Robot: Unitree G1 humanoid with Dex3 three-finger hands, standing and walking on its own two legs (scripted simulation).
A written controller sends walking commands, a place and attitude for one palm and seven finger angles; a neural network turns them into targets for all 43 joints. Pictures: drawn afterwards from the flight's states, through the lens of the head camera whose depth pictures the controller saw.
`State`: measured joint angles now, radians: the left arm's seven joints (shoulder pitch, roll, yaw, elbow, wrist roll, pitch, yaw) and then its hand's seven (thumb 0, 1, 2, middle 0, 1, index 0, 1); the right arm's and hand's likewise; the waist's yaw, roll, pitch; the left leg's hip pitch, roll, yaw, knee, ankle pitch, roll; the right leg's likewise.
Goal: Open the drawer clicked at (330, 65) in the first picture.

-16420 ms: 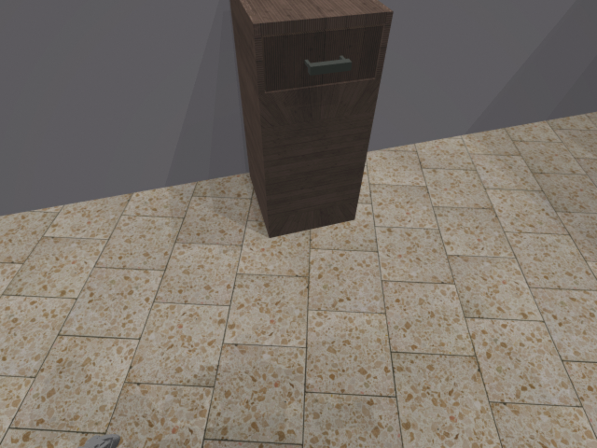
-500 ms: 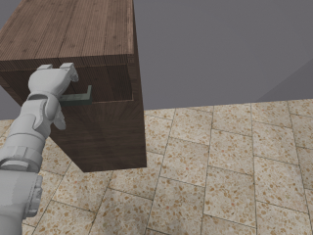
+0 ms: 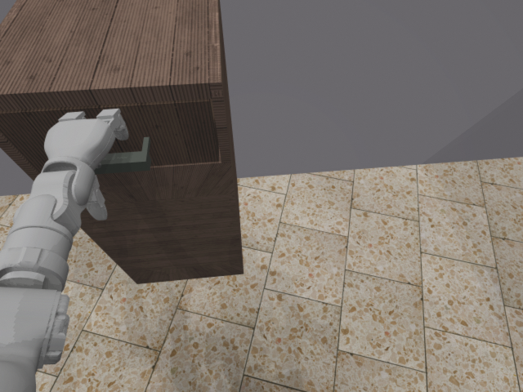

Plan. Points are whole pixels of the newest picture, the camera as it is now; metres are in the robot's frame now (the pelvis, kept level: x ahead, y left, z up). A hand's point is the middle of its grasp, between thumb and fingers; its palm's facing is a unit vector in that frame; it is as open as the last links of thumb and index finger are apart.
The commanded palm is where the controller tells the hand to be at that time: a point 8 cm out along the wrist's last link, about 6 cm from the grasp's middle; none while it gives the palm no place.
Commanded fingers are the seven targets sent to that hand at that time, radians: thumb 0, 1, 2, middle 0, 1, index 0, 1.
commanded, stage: lower the fingers behind the handle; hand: left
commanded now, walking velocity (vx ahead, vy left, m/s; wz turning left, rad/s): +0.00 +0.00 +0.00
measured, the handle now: (114, 153) +0.51 +0.27 +0.02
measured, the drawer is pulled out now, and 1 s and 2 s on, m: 0.00 0.00 0.00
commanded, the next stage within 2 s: close the thumb around the handle in 1.32 s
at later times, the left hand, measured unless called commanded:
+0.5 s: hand (108, 169) +0.47 +0.27 +0.03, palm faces -0.07 -0.03 -1.00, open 13.8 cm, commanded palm +0.46 +0.26 +0.09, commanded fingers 0.00 -0.50 0.30 -0.30 -1.20 -0.30 -1.20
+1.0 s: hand (116, 180) +0.47 +0.26 +0.00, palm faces -0.07 -0.03 -1.00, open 13.8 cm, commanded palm +0.46 +0.26 +0.06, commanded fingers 0.00 -0.50 0.30 -0.30 -1.20 -0.30 -1.20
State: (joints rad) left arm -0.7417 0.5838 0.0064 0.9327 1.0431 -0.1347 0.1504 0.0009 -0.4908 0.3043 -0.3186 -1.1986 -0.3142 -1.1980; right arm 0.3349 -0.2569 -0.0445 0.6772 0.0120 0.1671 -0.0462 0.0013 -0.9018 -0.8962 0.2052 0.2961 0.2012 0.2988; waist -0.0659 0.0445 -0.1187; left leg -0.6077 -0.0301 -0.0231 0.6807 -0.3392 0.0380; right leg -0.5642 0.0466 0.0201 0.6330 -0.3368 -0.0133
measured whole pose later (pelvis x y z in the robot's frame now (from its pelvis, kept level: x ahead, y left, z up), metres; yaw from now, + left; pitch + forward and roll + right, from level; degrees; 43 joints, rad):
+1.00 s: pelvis +0.00 +0.00 -0.02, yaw -1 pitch +21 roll -2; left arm -0.77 0.57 0.04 1.06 1.09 -0.10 0.31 0.00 -0.49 0.30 -0.32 -1.20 -0.33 -1.22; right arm 0.34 -0.26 -0.03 0.70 -0.01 0.16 -0.03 0.00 -0.90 -0.90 0.21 0.30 0.20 0.30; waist -0.11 0.05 -0.16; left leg -0.80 -0.01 -0.01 0.84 -0.40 0.04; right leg -0.75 0.07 0.02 0.77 -0.38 -0.01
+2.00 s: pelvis +0.00 +0.01 -0.02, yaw -2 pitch +21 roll -3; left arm -0.74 0.57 0.03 1.03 1.08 -0.10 0.27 0.00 0.62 0.79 -0.37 -1.32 -0.39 -1.32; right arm 0.35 -0.25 -0.04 0.69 -0.01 0.16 -0.02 0.00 -0.90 -0.90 0.21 0.30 0.20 0.30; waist -0.10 0.05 -0.16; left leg -0.79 -0.01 -0.01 0.84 -0.41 0.05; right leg -0.73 0.07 0.02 0.76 -0.38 0.00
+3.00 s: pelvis +0.01 +0.01 -0.01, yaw +0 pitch +17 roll -2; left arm -0.55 0.47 -0.03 0.81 1.07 -0.05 0.29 0.00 0.68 0.84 -0.34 -1.35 -0.40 -1.35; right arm 0.24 -0.25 -0.05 0.66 0.00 0.16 -0.03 0.00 -0.90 -0.90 0.20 0.30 0.20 0.30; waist -0.03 0.05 -0.15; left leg -0.67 -0.03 -0.03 0.79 -0.40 0.05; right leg -0.62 0.05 0.01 0.72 -0.40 -0.01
